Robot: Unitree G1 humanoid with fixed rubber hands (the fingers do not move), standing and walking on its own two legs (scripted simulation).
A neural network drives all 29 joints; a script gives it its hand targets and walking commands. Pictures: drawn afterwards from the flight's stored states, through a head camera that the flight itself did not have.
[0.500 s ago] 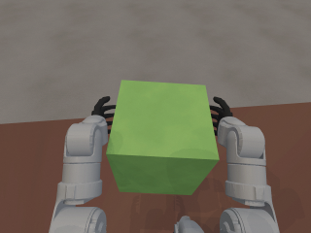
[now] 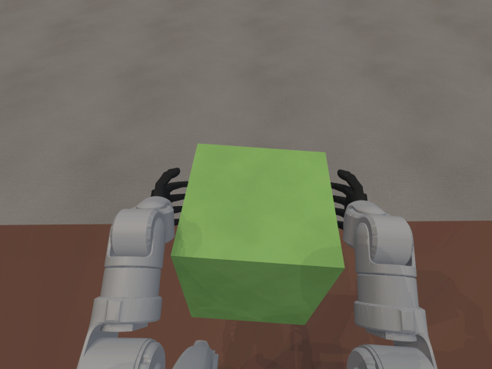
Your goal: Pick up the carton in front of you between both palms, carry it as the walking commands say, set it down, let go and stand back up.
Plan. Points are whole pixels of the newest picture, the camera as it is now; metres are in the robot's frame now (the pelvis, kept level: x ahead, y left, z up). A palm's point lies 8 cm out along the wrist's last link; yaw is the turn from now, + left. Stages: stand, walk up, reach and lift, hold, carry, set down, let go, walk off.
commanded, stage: carry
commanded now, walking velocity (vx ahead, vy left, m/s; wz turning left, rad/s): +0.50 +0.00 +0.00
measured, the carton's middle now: (254, 239) +0.34 +0.02 +0.01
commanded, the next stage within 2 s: none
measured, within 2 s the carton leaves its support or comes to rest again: neither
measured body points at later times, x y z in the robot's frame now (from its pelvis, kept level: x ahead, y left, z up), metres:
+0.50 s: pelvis +0.31 +0.05 -0.03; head +0.34 +0.06 +0.41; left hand +0.69 +0.18 +0.05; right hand +0.67 -0.13 +0.06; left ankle +0.28 +0.08 -0.77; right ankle +0.36 -0.11 -0.69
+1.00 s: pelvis +0.62 +0.01 -0.07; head +0.65 +0.00 +0.38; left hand +0.96 +0.18 +0.00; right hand +0.99 -0.12 +0.01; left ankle +0.64 +0.16 -0.73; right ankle +0.62 -0.03 -0.80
